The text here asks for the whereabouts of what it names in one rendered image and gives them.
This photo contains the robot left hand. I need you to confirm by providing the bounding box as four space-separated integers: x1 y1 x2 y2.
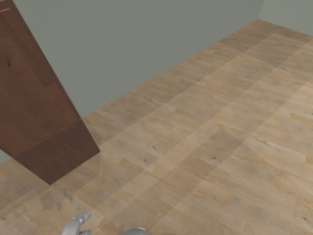
62 211 93 235

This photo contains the cupboard door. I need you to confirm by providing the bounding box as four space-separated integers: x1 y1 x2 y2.
0 8 77 155

